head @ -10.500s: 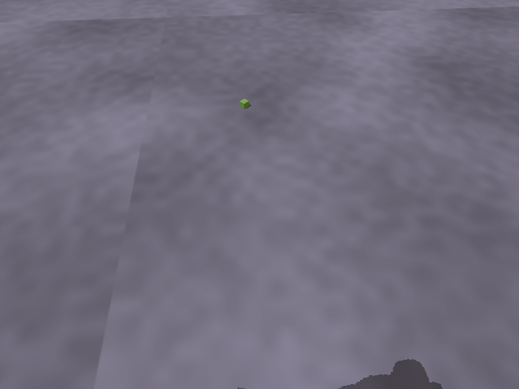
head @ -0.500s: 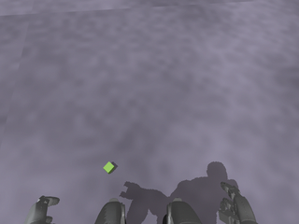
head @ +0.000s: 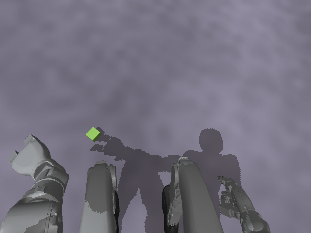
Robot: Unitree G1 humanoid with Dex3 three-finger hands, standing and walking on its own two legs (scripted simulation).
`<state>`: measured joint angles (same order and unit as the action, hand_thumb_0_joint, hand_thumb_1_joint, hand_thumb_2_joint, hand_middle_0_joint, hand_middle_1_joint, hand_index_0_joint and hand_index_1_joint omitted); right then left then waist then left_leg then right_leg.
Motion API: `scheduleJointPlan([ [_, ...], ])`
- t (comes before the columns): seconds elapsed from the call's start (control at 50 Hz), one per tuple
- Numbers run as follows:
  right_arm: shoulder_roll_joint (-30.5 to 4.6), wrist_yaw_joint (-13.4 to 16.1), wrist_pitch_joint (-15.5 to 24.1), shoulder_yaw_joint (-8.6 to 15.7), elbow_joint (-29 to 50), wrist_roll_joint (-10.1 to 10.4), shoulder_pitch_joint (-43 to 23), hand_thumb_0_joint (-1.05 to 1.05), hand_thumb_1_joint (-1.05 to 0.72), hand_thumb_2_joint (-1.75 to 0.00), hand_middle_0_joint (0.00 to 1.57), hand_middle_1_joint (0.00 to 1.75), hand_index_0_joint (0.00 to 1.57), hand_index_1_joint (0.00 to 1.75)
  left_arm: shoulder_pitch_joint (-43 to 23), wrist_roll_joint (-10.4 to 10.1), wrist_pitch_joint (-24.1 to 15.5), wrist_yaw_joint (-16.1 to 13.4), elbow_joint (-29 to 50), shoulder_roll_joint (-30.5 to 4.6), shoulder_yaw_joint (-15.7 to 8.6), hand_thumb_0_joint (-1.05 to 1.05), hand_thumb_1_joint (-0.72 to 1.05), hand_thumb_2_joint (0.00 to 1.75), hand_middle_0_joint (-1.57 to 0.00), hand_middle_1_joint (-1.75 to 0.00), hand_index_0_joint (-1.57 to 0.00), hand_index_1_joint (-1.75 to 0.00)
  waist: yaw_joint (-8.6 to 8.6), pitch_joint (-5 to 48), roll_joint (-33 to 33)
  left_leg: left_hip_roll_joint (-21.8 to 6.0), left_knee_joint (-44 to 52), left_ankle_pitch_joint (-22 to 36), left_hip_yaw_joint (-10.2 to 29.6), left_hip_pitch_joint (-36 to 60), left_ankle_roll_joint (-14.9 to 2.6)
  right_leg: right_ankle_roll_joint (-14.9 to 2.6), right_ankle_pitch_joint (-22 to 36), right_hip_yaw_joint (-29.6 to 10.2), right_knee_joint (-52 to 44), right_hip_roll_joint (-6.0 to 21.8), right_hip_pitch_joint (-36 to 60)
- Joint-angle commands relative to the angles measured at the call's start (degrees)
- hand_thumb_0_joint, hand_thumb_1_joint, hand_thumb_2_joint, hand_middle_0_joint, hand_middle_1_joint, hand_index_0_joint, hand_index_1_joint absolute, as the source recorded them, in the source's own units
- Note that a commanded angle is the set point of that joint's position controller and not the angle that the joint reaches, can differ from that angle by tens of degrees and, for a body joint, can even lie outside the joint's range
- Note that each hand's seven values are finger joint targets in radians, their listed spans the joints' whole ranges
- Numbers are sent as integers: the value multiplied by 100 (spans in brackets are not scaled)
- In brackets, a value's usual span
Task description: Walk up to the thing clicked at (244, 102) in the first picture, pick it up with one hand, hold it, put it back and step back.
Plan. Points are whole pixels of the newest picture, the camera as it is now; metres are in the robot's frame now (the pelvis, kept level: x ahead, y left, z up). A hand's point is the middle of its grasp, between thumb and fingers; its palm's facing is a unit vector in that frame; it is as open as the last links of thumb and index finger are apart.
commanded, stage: rise first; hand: left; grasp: from above
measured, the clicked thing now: (93, 134) +0.47 +0.23 -0.49
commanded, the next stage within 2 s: approach in 1.66 s
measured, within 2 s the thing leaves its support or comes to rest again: neither
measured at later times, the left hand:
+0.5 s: hand (67, 146) +0.37 +0.28 -0.29, palm faces -0.20 -0.38 -0.90, open 13.0 cm
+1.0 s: hand (75, 138) +0.41 +0.28 -0.35, palm faces -0.20 -0.39 -0.90, open 13.1 cm
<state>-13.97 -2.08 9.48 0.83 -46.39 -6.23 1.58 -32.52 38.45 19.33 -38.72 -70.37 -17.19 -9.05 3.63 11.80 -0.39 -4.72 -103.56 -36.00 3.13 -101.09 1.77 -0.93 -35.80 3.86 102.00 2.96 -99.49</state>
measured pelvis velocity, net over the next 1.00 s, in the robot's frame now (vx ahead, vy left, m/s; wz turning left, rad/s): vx -0.02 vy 0.01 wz -0.08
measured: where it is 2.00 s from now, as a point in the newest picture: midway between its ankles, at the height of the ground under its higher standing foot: (141, 222)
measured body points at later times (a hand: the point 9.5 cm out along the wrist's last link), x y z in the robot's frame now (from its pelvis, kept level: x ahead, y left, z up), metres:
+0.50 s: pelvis -0.03 +0.02 -0.14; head +0.17 +0.04 +0.26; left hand +0.38 +0.30 -0.24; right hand +0.01 -0.24 -0.27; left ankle +0.07 +0.14 -0.48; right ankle +0.08 -0.12 -0.48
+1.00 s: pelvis -0.02 +0.01 -0.18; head +0.22 +0.02 +0.19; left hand +0.42 +0.29 -0.30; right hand -0.03 -0.26 -0.30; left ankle +0.07 +0.14 -0.48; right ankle +0.08 -0.12 -0.48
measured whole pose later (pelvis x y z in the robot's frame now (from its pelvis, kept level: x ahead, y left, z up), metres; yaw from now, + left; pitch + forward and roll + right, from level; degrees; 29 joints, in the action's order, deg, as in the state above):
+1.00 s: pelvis -0.02 +0.01 -0.18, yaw -4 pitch +33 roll -5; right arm -18.6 -19.3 17.8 -0.5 -53.6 -11.6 8.5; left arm -63.0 42.9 17.0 -40.2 -98.9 -35.8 -25.3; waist 13.6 0.0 2.0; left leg -4.6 -136.4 -37.3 7.0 -132.7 0.5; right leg 0.1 -35.1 3.7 132.3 2.0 -130.3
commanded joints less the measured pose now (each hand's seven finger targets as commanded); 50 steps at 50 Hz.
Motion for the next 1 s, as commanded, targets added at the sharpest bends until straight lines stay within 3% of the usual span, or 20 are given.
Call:
scheduleJointPlan([
  [0.0,-835,-198,253,353,192,-143,573,0,-91,-90,20,30,20,30,-1685,145,195,-435,57,-1487,-186,0,-36,85,-34,-76,-31,-80,135,3360,358,299,265,1029,-430,1217,-144,90,797,-424,-1108,-222,1700],
  [0.04,-843,-319,310,361,123,-175,516,0,-91,-90,20,30,20,30,-2114,104,195,-417,-18,-1525,-161,0,-36,85,-35,-73,-31,-78,224,3435,533,290,87,727,-416,1136,-135,69,302,-421,-1004,-254,1305],
  [0.1,-896,-496,397,375,-8,-191,584,0,-91,-91,20,30,20,30,-2487,84,175,-366,-172,-1487,-90,0,-38,86,-34,-74,-29,-79,330,3431,751,285,-46,404,-336,1098,-127,29,22,-184,-674,-287,768],
  [0.22,-1059,-726,523,360,-285,-157,784,0,-90,-91,20,30,20,30,-3022,47,110,-222,-638,-1903,-333,0,-36,84,-31,-80,-29,-82,501,3196,895,307,-361,-236,-176,661,-161,10,-428,8,-72,-285,-108],
  [0.32,-1251,-874,619,322,-403,-156,990,0,-90,-91,20,30,20,30,-3438,128,58,-221,-1252,-2178,-612,0,-36,84,-26,-86,-26,-86,681,2963,1070,298,-578,-361,-80,397,-181,-1,-193,154,448,-238,-668],
  [0.44,-1403,-1097,748,292,-597,-234,1459,0,-90,-91,20,30,20,30,-4175,172,10,-362,-1650,-2217,-848,0,-39,87,-21,-92,-22,-91,986,2825,1348,257,-843,-88,-3,398,-136,-21,307,249,927,-183,-1095],
  [0.5,-1446,-1208,799,283,-658,-275,1535,0,-90,-91,20,30,20,30,-4242,212,-2,-346,-2135,-2201,-846,0,-36,84,-22,-92,-24,-90,1101,2593,1251,285,-1032,-246,-60,166,-174,-23,137,275,1003,-209,-1254],
  [0.54,-1465,-1298,849,241,-691,-326,1737,0,-90,-90,20,30,20,30,-4741,204,-137,-358,-1680,-2617,-1060,0,-38,85,-21,-92,-23,-91,1072,2828,1273,279,-1180,0,-104,82,-172,-2,312,274,1086,-224,-1044],
  [0.56,-1564,-1342,845,249,-664,-320,1724,0,-90,-91,20,30,20,30,-4612,281,-143,-395,-1975,-2717,-1092,0,-37,84,-21,-94,-23,-92,985,2881,1335,286,-1248,-6,-164,-75,-176,-18,244,265,1127,-234,-1009],
  [0.64,-1470,-1480,865,160,-729,-402,1784,0,-90,-90,20,30,20,30,-4627,462,-181,-303,-2206,-2819,-1110,0,-35,82,-21,-95,-24,-92,1162,2749,1196,296,-1585,198,-209,-333,-210,20,411,290,1278,-259,-1014],
  [0.72,-1679,-1575,879,229,-694,-397,1923,0,-91,-91,20,30,20,30,-4441,426,-182,-365,-2379,-3003,-1349,0,-38,84,-19,-97,-23,-94,993,2957,1264,304,-1678,282,-280,-468,-215,25,425,302,1271,-311,-740],
  [0.74,-1608,-1598,870,177,-712,-432,1888,0,-91,-91,20,30,20,30,-4614,472,-186,-342,-2324,-3104,-1313,0,-38,84,-20,-97,-23,-94,1119,2830,1131,318,-1818,275,-321,-696,-259,54,432,283,1240,-322,-702],
  [0.78,-1626,-1619,854,193,-711,-412,2006,0,-91,-91,20,30,20,30,-4640,488,-202,-341,-2141,-3251,-1452,0,-38,83,-20,-97,-23,-93,1074,3005,1042,313,-1927,454,-375,-807,-276,78,613,248,1247,-346,-467],
  [0.8,-1592,-1641,861,171,-736,-448,1965,0,-91,-90,20,30,20,30,-4693,538,-215,-315,-2171,-3240,-1377,0,-38,83,-21,-95,-23,-92,1152,2937,1081,310,-1993,427,-372,-873,-291,80,599,253,1301,-344,-499],
  [0.86,-1676,-1674,864,203,-773,-443,2035,0,-91,-91,20,30,20,30,-4537,566,-241,-344,-2239,-3328,-1544,0,-37,82,-22,-93,-24,-91,1056,2982,1206,287,-1990,433,-319,-783,-261,55,598,323,1397,-362,-584],
  [0.88,-1656,-1685,872,194,-758,-456,1972,0,-91,-91,20,30,20,30,-4446,569,-215,-331,-2456,-3159,-1448,0,-38,83,-20,-95,-23,-93,1128,2806,1197,273,-1981,357,-271,-747,-251,52,535,363,1412,-376,-734],
  [0.9,-1616,-1699,891,164,-828,-493,2092,0,-90,-90,20,30,20,30,-4725,622,-268,-323,-2082,-3322,-1492,0,-38,84,-21,-92,-23,-90,1200,2819,1284,265,-2002,447,-226,-644,-240,48,636,402,1462,-371,-802],
  [0.92,-1721,-1705,884,207,-811,-455,2163,0,-91,-90,20,30,20,30,-4641,557,-271,-364,-2155,-3311,-1593,0,-38,83,-22,-92,-24,-90,1128,2885,1392,256,-1982,543,-238,-578,-219,32,734,407,1458,-385,-762],
  [0.96,-1703,-1739,890,178,-825,-501,2037,0,-91,-90,20,30,20,30,-4613,611,-253,-368,-2363,-3169,-1435,0,-38,82,-20,-96,-23,-93,1197,2696,1346,255,-1996,382,-209,-721,-231,25,590,435,1504,-392,-869],
  [0.98,-1714,-1753,912,149,-811,-516,2022,0,-91,-90,20,30,20,30,-4676,611,-234,-349,-2492,-3116,-1335,0,-37,82,-21,-94,-24,-91,1317,2538,1264,245,-2025,297,-165,-721,-233,30,528,461,1519,-396,-981],
])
